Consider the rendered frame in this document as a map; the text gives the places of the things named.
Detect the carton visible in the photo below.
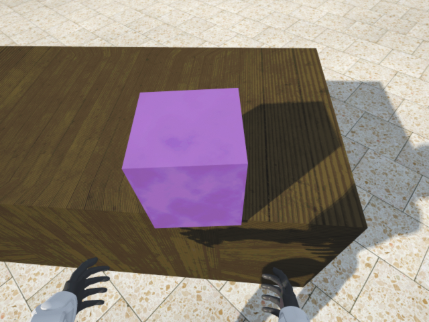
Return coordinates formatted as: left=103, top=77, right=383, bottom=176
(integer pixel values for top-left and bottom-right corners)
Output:
left=122, top=88, right=248, bottom=228

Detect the robot left forearm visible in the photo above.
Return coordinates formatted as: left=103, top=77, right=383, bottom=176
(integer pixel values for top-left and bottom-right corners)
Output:
left=28, top=291, right=77, bottom=322

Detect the robot left hand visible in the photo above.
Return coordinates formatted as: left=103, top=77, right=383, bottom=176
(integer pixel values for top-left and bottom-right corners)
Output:
left=63, top=257, right=110, bottom=314

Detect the robot right forearm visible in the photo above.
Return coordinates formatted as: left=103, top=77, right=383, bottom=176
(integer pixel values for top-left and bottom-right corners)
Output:
left=278, top=306, right=310, bottom=322

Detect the pedestal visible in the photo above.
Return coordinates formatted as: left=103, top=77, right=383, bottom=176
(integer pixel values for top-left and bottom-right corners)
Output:
left=0, top=46, right=368, bottom=288

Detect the robot right hand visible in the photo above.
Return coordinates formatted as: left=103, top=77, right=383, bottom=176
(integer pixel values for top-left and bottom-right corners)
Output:
left=261, top=267, right=299, bottom=318

